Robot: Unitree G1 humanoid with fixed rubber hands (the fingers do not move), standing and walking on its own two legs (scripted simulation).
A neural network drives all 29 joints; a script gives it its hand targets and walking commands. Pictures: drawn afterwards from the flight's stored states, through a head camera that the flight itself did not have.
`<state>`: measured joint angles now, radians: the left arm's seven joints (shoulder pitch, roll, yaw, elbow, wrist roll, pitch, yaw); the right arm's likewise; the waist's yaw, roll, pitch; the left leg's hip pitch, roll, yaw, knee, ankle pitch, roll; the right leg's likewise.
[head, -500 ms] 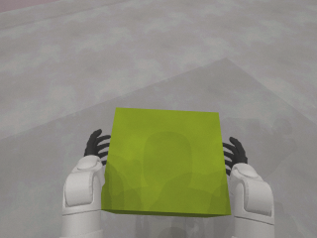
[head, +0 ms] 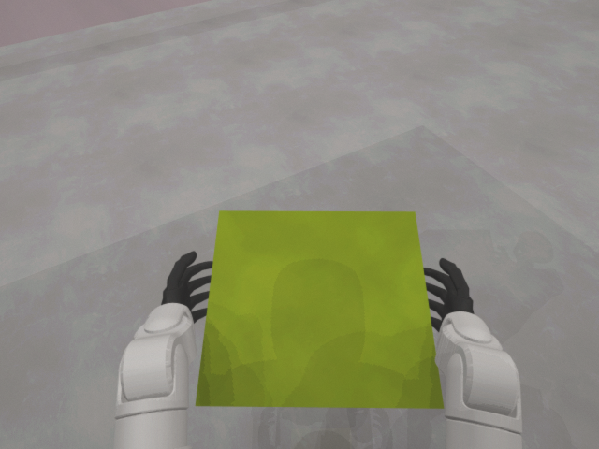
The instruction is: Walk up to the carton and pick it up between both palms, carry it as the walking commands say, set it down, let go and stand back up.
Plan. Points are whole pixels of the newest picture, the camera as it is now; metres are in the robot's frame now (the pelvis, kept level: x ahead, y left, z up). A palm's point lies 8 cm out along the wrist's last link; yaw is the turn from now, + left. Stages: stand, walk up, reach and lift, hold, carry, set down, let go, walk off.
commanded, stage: carry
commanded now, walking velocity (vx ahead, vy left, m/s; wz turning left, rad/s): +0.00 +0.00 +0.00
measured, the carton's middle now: (315, 315) +0.31 -0.01 -0.02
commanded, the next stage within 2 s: none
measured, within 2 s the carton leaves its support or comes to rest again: neither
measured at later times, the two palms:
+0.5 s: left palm (274, 163) +0.58 +0.06 +0.05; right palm (468, 166) +0.57 -0.29 +0.04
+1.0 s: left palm (306, 83) +0.86 +0.00 +0.06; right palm (460, 85) +0.84 -0.34 +0.05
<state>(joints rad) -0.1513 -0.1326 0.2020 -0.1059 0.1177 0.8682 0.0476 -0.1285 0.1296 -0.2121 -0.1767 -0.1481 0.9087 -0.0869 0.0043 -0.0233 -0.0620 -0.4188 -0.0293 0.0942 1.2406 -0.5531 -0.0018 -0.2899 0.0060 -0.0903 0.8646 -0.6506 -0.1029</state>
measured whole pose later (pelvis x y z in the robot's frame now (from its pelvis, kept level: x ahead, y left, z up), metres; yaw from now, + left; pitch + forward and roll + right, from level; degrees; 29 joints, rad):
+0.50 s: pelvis +0.30 -0.09 +0.00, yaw -1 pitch +4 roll +5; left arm -0.12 -0.13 0.20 -0.09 0.15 0.85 0.04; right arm -0.16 0.13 -0.20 -0.13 -0.15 0.87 -0.08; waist -0.04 -0.01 -0.05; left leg -0.38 -0.05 0.11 1.24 -0.61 0.03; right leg -0.40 0.01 -0.01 0.91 -0.59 -0.09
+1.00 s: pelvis +0.58 -0.14 +0.01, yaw -5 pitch +3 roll +3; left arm -0.12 -0.13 0.20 -0.09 0.15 0.83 0.05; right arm -0.14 0.13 -0.20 -0.10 -0.15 0.81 -0.08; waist -0.01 -0.02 -0.03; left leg -0.41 -0.03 0.13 1.00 -0.50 0.07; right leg -0.31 0.02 -0.01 0.82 -0.57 -0.07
